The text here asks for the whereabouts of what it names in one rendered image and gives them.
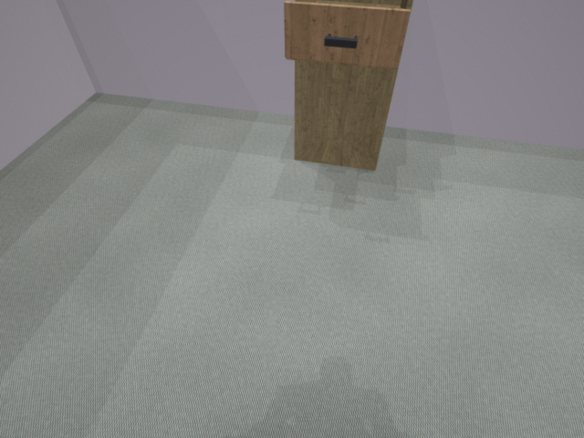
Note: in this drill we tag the drawer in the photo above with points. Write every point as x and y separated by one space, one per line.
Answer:
380 30

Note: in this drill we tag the cabinet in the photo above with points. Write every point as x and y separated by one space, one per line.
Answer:
341 110

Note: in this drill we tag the handle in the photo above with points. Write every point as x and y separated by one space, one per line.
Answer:
332 41

